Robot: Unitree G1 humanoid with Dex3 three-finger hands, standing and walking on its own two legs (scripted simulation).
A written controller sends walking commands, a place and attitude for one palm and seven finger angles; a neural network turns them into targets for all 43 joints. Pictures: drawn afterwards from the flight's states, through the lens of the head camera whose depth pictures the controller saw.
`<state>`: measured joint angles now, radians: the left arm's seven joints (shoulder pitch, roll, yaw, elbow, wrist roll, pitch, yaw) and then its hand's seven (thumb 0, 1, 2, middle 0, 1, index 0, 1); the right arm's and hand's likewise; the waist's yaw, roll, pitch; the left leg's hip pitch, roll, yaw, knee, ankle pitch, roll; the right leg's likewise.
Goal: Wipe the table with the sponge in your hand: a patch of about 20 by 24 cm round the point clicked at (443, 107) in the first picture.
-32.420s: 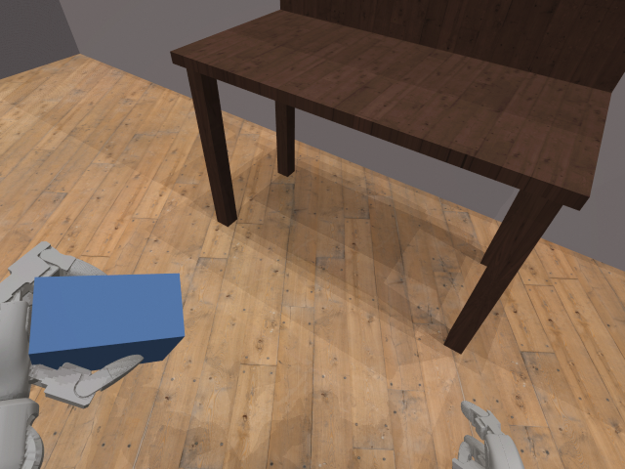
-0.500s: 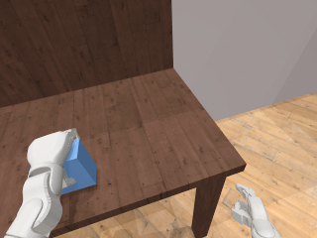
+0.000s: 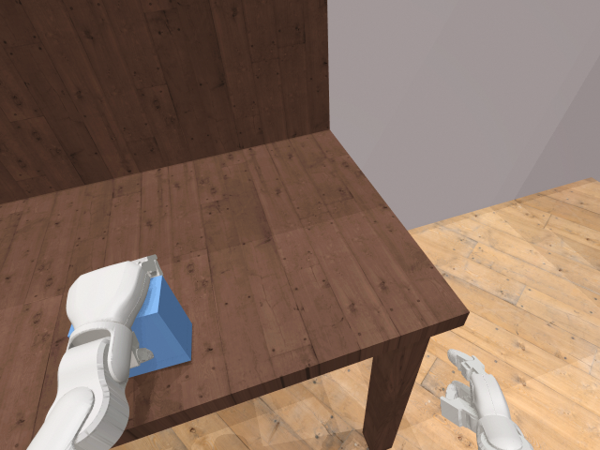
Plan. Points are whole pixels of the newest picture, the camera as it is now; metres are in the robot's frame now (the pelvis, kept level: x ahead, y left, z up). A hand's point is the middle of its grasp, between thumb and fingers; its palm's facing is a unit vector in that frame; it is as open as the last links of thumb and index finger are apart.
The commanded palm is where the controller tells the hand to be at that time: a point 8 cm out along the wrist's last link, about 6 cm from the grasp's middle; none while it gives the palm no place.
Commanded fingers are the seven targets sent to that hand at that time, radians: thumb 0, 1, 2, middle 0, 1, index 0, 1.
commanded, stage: lower the sponge onto the table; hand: left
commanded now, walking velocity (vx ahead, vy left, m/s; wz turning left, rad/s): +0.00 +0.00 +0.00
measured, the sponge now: (143, 336) +0.23 +0.27 +0.03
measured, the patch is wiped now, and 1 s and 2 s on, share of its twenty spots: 0.00 0.30 0.45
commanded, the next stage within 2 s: wipe forward along the first lane in 0.18 s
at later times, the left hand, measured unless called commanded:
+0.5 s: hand (136, 307) +0.25 +0.28 +0.08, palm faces +0.01 -0.08 -1.00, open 10.3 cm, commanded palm +0.22 +0.28 +0.12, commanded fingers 0.00 0.10 1.30 -1.20 -1.60 -1.20 -1.60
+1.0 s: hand (140, 281) +0.29 +0.30 +0.07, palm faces -0.06 -0.03 -1.00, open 10.3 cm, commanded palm +0.27 +0.30 +0.11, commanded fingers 0.00 0.10 1.30 -1.20 -1.60 -1.20 -1.60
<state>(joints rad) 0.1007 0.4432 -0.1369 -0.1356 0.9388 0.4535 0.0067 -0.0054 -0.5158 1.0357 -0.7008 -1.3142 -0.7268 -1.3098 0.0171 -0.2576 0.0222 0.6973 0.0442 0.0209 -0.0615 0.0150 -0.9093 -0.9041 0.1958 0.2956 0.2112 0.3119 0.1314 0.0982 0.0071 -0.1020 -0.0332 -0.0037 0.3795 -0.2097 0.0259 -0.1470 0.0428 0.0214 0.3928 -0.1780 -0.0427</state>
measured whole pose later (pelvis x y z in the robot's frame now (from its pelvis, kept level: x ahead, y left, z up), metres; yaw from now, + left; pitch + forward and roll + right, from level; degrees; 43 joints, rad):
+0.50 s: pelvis +0.00 -0.01 +0.00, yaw +0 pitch -2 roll +0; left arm 0.02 0.43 -0.13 -0.02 0.95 0.44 0.03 -0.01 -0.52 1.04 -0.71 -1.31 -0.73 -1.30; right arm 0.01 -0.26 0.03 0.72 0.05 0.03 -0.07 0.01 -0.91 -0.90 0.20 0.30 0.21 0.30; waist 0.13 0.10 -0.01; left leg -0.14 -0.03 -0.01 0.40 -0.21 0.02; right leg -0.18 0.05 0.01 0.41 -0.18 -0.05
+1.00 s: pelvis +0.00 -0.01 +0.00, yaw +1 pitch +2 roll +0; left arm -0.21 0.48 -0.07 0.31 0.95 0.32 0.02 0.00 -0.54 1.05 -0.73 -1.29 -0.75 -1.29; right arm 0.09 -0.28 0.01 0.73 0.07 0.02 -0.09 0.01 -0.91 -0.90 0.20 0.30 0.20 0.30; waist 0.10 0.09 -0.05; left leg -0.25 -0.02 -0.03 0.45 -0.23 0.01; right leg -0.29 0.05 0.00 0.45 -0.19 -0.06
